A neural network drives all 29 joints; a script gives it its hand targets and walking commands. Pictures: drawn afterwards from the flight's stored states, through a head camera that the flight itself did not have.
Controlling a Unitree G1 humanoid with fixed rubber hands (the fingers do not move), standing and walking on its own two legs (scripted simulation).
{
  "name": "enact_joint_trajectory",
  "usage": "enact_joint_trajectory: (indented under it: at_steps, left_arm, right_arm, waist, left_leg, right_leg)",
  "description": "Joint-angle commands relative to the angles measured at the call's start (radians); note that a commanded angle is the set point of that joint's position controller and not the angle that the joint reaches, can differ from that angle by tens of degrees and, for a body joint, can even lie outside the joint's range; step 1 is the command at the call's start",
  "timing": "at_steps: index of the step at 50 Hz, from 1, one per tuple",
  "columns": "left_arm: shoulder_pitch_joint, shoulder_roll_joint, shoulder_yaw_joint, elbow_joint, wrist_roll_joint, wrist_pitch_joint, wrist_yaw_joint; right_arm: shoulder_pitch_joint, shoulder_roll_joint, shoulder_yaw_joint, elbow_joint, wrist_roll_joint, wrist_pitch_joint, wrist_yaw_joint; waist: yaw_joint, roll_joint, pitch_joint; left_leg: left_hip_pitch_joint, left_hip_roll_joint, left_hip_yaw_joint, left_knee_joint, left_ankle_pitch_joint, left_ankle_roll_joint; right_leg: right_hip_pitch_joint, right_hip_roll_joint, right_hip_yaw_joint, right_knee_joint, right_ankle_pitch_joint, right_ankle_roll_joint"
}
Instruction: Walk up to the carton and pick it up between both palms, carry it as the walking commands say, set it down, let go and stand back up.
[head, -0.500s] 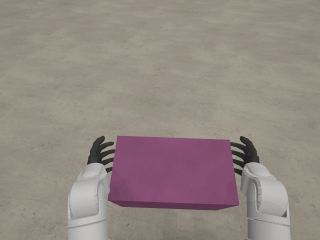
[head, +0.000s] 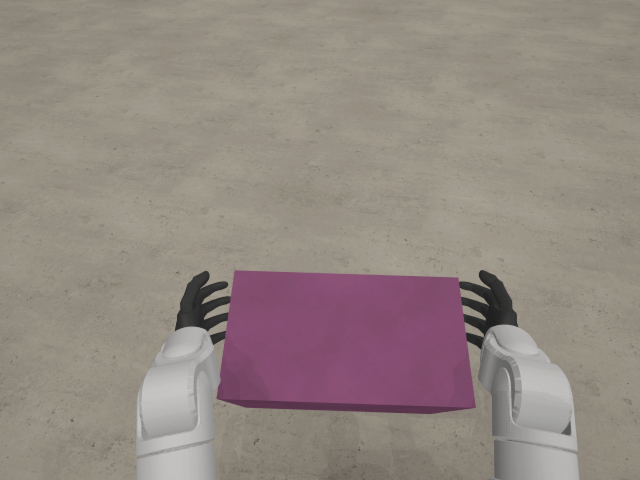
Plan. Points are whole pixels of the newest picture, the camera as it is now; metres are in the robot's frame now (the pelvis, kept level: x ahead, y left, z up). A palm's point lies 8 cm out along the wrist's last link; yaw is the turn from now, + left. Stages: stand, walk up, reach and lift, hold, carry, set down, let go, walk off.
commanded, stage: carry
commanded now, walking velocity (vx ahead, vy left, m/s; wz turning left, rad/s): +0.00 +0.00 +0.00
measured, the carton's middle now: (341, 349) +0.29 +0.00 -0.03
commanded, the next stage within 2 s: none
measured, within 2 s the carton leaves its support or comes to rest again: neither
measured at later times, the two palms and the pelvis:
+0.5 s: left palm (203, 341) +0.26 +0.17 +0.05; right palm (503, 339) +0.26 -0.19 +0.05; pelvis +0.00 -0.01 +0.00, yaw +0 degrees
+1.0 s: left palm (232, 355) +0.23 +0.12 +0.08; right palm (566, 355) +0.23 -0.23 +0.08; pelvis -0.01 -0.05 -0.01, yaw -1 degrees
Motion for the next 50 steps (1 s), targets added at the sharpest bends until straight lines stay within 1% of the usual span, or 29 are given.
enact_joint_trajectory:
  at_steps: [1, 2, 3, 4, 5, 6, 8, 10, 11, 13, 14, 15, 18, 19, 20, 22, 24, 25, 26, 27, 32, 34, 35, 36, 40, 42, 47, 49, 50]
  left_arm:
    - [-0.474, -0.701, -0.609, -0.075, -0.297, -0.026, -0.220]
    - [-0.455, -0.672, -0.579, -0.022, -0.267, -0.028, -0.217]
    - [-0.485, -0.694, -0.619, -0.109, -0.308, -0.033, -0.214]
    - [-0.491, -0.683, -0.613, -0.088, -0.299, -0.040, -0.219]
    - [-0.523, -0.746, -0.665, -0.202, -0.347, -0.038, -0.216]
    - [-0.478, -0.663, -0.572, 0.022, -0.260, -0.040, -0.224]
    - [-0.517, -0.736, -0.648, -0.192, -0.343, -0.039, -0.213]
    - [-0.480, -0.680, -0.581, -0.013, -0.271, -0.047, -0.225]
    - [-0.512, -0.709, -0.627, -0.117, -0.315, -0.040, -0.218]
    - [-0.484, -0.659, -0.584, -0.024, -0.270, -0.050, -0.222]
    - [-0.528, -0.756, -0.677, -0.258, -0.371, -0.037, -0.208]
    - [-0.456, -0.679, -0.593, -0.010, -0.269, -0.029, -0.218]
    - [-0.493, -0.686, -0.606, -0.109, -0.314, -0.036, -0.211]
    - [-0.458, -0.647, -0.551, 0.053, -0.251, -0.046, -0.226]
    - [-0.505, -0.700, -0.614, -0.105, -0.312, -0.052, -0.221]
    - [-0.467, -0.653, -0.559, 0.040, -0.253, -0.064, -0.226]
    - [-0.518, -0.687, -0.599, -0.072, -0.297, -0.068, -0.222]
    - [-0.514, -0.778, -0.699, -0.240, -0.361, -0.050, -0.220]
    - [-0.515, -0.844, -0.773, -0.292, -0.383, -0.024, -0.229]
    - [-0.528, -0.901, -0.826, -0.405, -0.422, 0.004, -0.225]
    - [-0.401, -0.798, -0.819, -0.438, -0.422, 0.164, -0.195]
    - [-0.370, -0.769, -0.823, -0.438, -0.423, 0.216, -0.189]
    - [-0.370, -0.747, -0.807, -0.425, -0.415, 0.236, -0.189]
    - [-0.365, -0.753, -0.803, -0.410, -0.412, 0.253, -0.189]
    - [-0.397, -0.753, -0.791, -0.391, -0.421, 0.291, -0.193]
    - [-0.423, -0.799, -0.797, -0.400, -0.438, 0.292, -0.197]
    - [-0.449, -0.811, -0.792, -0.404, -0.436, 0.294, -0.192]
    - [-0.473, -0.831, -0.797, -0.416, -0.443, 0.288, -0.192]
    - [-0.475, -0.821, -0.793, -0.419, -0.443, 0.285, -0.193]
  right_arm:
    - [-0.475, 0.700, 0.620, -0.102, 0.265, -0.028, 0.214]
    - [-0.470, 0.676, 0.604, -0.053, 0.252, -0.028, 0.215]
    - [-0.452, 0.696, 0.613, -0.099, 0.268, -0.030, 0.213]
    - [-0.430, 0.695, 0.593, -0.048, 0.252, -0.036, 0.219]
    - [-0.497, 0.758, 0.663, -0.203, 0.311, -0.037, 0.213]
    - [-0.441, 0.668, 0.567, 0.026, 0.222, -0.039, 0.223]
    - [-0.523, 0.740, 0.659, -0.216, 0.317, -0.040, 0.210]
    - [-0.468, 0.685, 0.588, -0.024, 0.237, -0.047, 0.219]
    - [-0.477, 0.713, 0.623, -0.114, 0.272, -0.041, 0.212]
    - [-0.442, 0.671, 0.574, -0.003, 0.233, -0.047, 0.220]
    - [-0.520, 0.760, 0.675, -0.266, 0.337, -0.039, 0.204]
    - [-0.449, 0.679, 0.593, -0.020, 0.242, -0.031, 0.218]
    - [-0.469, 0.695, 0.609, -0.112, 0.274, -0.036, 0.205]
    - [-0.462, 0.648, 0.561, 0.028, 0.216, -0.050, 0.216]
    - [-0.487, 0.713, 0.619, -0.107, 0.269, -0.051, 0.209]
    - [-0.457, 0.659, 0.561, 0.031, 0.220, -0.064, 0.223]
    - [-0.481, 0.697, 0.586, -0.061, 0.257, -0.068, 0.220]
    - [-0.478, 0.796, 0.686, -0.216, 0.323, -0.049, 0.218]
    - [-0.457, 0.863, 0.745, -0.254, 0.334, -0.020, 0.228]
    - [-0.508, 0.922, 0.812, -0.402, 0.391, 0.004, 0.226]
    - [-0.393, 0.824, 0.818, -0.440, 0.391, 0.163, 0.192]
    - [-0.343, 0.792, 0.790, -0.420, 0.380, 0.209, 0.183]
    - [-0.340, 0.779, 0.782, -0.400, 0.372, 0.231, 0.182]
    - [-0.365, 0.787, 0.781, -0.404, 0.381, 0.244, 0.184]
    - [-0.387, 0.789, 0.767, -0.399, 0.375, 0.285, 0.188]
    - [-0.451, 0.819, 0.780, -0.437, 0.393, 0.288, 0.191]
    - [-0.447, 0.846, 0.766, -0.383, 0.403, 0.298, 0.204]
    - [-0.479, 0.864, 0.767, -0.396, 0.411, 0.291, 0.204]
    - [-0.474, 0.858, 0.769, -0.396, 0.411, 0.290, 0.203]
  waist:
    - [-0.002, -0.026, -0.317]
    - [0.000, -0.022, -0.315]
    - [-0.001, 0.006, -0.320]
    - [-0.003, 0.007, -0.349]
    - [-0.001, -0.022, -0.353]
    - [-0.002, -0.023, -0.328]
    - [-0.001, -0.020, -0.349]
    - [-0.003, -0.036, -0.325]
    - [-0.003, -0.009, -0.328]
    - [-0.003, 0.014, -0.315]
    - [-0.003, 0.004, -0.324]
    - [-0.002, 0.013, -0.342]
    - [-0.003, -0.033, -0.344]
    - [-0.003, -0.024, -0.317]
    - [-0.004, -0.037, -0.329]
    - [-0.003, -0.005, -0.334]
    - [-0.003, 0.003, -0.312]
    - [-0.003, 0.007, -0.312]
    - [-0.005, 0.016, -0.328]
    - [-0.002, 0.005, -0.351]
    - [-0.003, 0.032, -0.391]
    - [-0.005, 0.106, -0.391]
    - [-0.001, 0.072, -0.363]
    - [0.000, 0.094, -0.366]
    - [-0.006, -0.048, -0.279]
    - [-0.006, -0.073, -0.278]
    - [-0.007, -0.027, -0.252]
    - [-0.006, -0.013, -0.263]
    - [-0.009, -0.052, -0.256]
  left_leg:
    - [0.110, 0.065, -0.082, -0.097, 0.102, 0.037]
    - [0.113, 0.062, -0.083, -0.101, 0.087, 0.037]
    - [0.115, 0.066, -0.082, -0.097, 0.122, 0.035]
    - [0.124, 0.067, -0.079, -0.088, 0.145, 0.034]
    - [0.117, 0.066, -0.079, -0.092, 0.137, 0.037]
    - [0.115, 0.064, -0.078, -0.089, 0.128, 0.038]
    - [0.140, 0.064, -0.066, -0.080, 0.135, 0.035]
    - [0.108, 0.060, -0.080, -0.087, 0.107, 0.035]
    - [0.104, 0.059, -0.077, -0.091, 0.094, 0.035]
    - [0.106, 0.061, -0.073, -0.089, 0.113, 0.032]
    - [0.107, 0.063, -0.073, -0.080, 0.121, 0.032]
    - [0.130, 0.061, -0.076, -0.080, 0.152, 0.037]
    - [0.125, 0.063, -0.071, -0.074, 0.126, 0.031]
    - [0.096, 0.061, -0.080, -0.087, 0.103, 0.033]
    - [0.110, 0.064, -0.076, -0.083, 0.123, 0.035]
    - [0.117, 0.059, -0.071, -0.081, 0.127, 0.029]
    - [0.090, 0.068, -0.084, -0.107, 0.082, 0.042]
    - [0.107, 0.078, -0.084, -0.107, 0.093, 0.039]
    - [0.107, 0.094, -0.092, -0.114, 0.107, 0.038]
    - [0.122, 0.113, -0.103, -0.108, 0.139, 0.044]
    - [0.127, 0.157, -0.122, -0.085, 0.230, 0.044]
    - [0.123, 0.165, -0.118, -0.066, 0.249, 0.040]
    - [0.093, 0.161, -0.121, -0.072, 0.219, 0.036]
    - [0.088, 0.158, -0.106, -0.058, 0.215, 0.032]
    - [0.002, 0.084, -0.027, 0.025, 0.026, -0.009]
    - [-0.001, 0.066, 0.007, 0.063, 0.003, -0.024]
    - [0.025, 0.118, -0.041, 0.005, -0.006, -0.015]
    - [0.029, 0.116, -0.021, 0.023, 0.001, -0.018]
    - [0.016, 0.109, -0.013, 0.030, 0.017, -0.024]
  right_leg:
    - [0.086, -0.083, 0.102, -0.119, 0.171, -0.020]
    - [0.079, -0.089, 0.106, -0.123, 0.154, -0.023]
    - [0.077, -0.085, 0.105, -0.114, 0.160, -0.021]
    - [0.099, -0.087, 0.098, -0.109, 0.192, -0.021]
    - [0.108, -0.086, 0.095, -0.108, 0.194, -0.016]
    - [0.087, -0.083, 0.102, -0.121, 0.178, -0.020]
    - [0.087, -0.090, 0.106, -0.117, 0.203, -0.020]
    - [0.090, -0.087, 0.105, -0.120, 0.180, -0.023]
    - [0.083, -0.095, 0.113, -0.122, 0.159, -0.025]
    - [0.076, -0.087, 0.108, -0.122, 0.172, -0.025]
    - [0.082, -0.087, 0.104, -0.122, 0.174, -0.022]
    - [0.074, -0.089, 0.111, -0.112, 0.192, -0.026]
    - [0.080, -0.089, 0.111, -0.122, 0.199, -0.025]
    - [0.081, -0.088, 0.109, -0.129, 0.166, -0.029]
    - [0.083, -0.087, 0.108, -0.124, 0.186, -0.025]
    - [0.076, -0.088, 0.108, -0.125, 0.179, -0.028]
    - [0.061, -0.074, 0.095, -0.124, 0.098, -0.026]
    - [0.052, -0.064, 0.093, -0.117, 0.095, -0.029]
    - [0.057, -0.058, 0.086, -0.108, 0.108, -0.027]
    - [0.071, -0.051, 0.074, -0.096, 0.137, -0.021]
    - [0.096, -0.038, 0.064, -0.022, 0.213, -0.032]
    - [0.073, -0.037, 0.078, -0.020, 0.210, -0.039]
    - [0.075, -0.028, 0.078, -0.041, 0.176, -0.039]
    - [0.081, -0.041, 0.087, -0.041, 0.187, -0.042]
    - [0.029, -0.095, 0.175, -0.163, 0.121, -0.076]
    - [0.030, -0.130, 0.189, -0.175, 0.152, -0.101]
    - [-0.055, -0.076, 0.129, -0.146, -0.026, -0.071]
    - [-0.039, -0.084, 0.130, -0.153, 0.002, -0.069]
    - [-0.020, -0.084, 0.128, -0.150, 0.038, -0.071]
